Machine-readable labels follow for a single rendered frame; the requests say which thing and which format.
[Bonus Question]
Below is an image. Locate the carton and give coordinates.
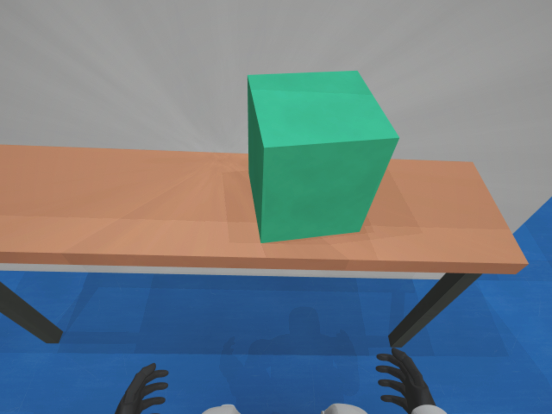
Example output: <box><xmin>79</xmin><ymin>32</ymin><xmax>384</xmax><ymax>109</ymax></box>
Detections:
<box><xmin>248</xmin><ymin>71</ymin><xmax>399</xmax><ymax>243</ymax></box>

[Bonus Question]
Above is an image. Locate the robot left hand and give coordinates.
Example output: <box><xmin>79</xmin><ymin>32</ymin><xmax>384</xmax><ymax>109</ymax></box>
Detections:
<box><xmin>115</xmin><ymin>363</ymin><xmax>168</xmax><ymax>414</ymax></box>

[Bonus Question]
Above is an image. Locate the robot right hand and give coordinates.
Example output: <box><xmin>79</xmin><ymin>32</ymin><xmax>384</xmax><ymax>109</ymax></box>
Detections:
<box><xmin>376</xmin><ymin>348</ymin><xmax>436</xmax><ymax>414</ymax></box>

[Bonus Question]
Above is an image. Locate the table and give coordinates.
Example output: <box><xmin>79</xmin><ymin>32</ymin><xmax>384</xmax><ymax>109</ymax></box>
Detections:
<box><xmin>0</xmin><ymin>144</ymin><xmax>529</xmax><ymax>348</ymax></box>

